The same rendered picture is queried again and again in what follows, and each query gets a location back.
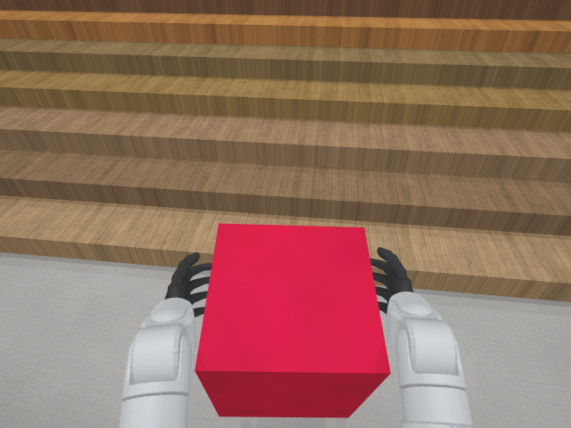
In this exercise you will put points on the robot left hand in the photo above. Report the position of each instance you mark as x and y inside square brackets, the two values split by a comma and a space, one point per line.
[181, 286]

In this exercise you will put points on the robot left forearm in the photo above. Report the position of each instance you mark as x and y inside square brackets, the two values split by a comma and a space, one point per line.
[158, 370]

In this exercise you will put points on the robot right forearm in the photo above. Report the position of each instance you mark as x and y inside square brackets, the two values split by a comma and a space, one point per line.
[429, 366]

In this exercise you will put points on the carton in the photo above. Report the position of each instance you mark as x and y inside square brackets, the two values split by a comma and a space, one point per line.
[291, 326]

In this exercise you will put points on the robot right hand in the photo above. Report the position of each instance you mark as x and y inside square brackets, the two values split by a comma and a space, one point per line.
[395, 280]

